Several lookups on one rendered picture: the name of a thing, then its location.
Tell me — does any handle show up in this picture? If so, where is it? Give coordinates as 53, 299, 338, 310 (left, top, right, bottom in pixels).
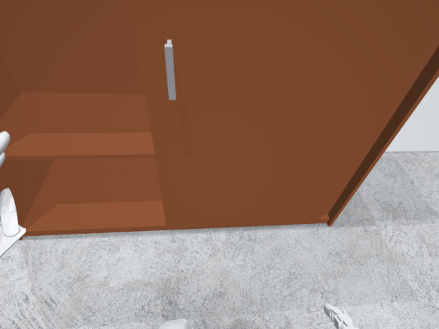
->
165, 39, 176, 100

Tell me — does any left robot hand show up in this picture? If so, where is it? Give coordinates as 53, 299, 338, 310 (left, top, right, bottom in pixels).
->
0, 131, 26, 258

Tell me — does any right robot hand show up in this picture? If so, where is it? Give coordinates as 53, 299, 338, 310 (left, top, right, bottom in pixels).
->
323, 304, 359, 329

